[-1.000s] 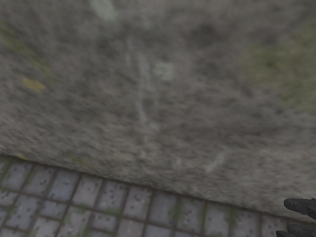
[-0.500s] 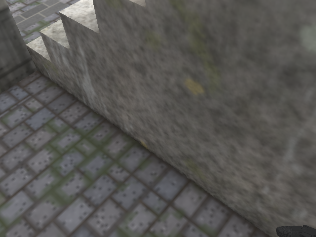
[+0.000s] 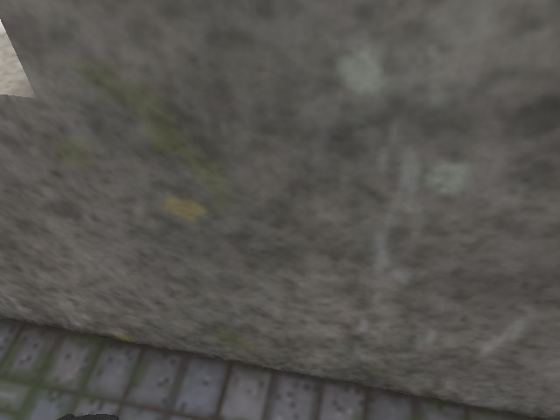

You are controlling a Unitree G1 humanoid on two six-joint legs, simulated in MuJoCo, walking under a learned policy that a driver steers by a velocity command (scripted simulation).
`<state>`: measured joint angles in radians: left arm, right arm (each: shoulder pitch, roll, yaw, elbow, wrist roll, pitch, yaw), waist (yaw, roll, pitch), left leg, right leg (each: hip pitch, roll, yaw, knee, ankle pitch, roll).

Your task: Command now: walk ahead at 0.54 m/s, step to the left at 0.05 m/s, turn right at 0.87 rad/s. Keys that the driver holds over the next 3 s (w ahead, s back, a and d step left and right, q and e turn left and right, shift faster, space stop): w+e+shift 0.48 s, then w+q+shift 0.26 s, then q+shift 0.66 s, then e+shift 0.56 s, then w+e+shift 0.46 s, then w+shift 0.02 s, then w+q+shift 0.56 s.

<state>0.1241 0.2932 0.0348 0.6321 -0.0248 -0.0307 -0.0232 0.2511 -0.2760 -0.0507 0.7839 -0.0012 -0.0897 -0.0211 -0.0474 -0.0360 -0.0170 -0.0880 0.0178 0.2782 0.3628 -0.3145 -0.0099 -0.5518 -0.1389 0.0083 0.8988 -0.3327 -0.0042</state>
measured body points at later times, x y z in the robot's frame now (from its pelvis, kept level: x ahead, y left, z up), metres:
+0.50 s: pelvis +0.12 -0.02 +0.00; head +0.19 -0.05 +0.44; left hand +0.40 +0.18 -0.10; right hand +0.18 -0.35 -0.10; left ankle +0.24 +0.03 -0.74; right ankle +0.06 -0.13 -0.72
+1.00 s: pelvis +0.09 -0.03 +0.01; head +0.13 -0.07 +0.45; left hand +0.32 +0.19 -0.10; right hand +0.05 -0.32 -0.14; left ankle +0.13 +0.08 -0.65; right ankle +0.02 -0.10 -0.73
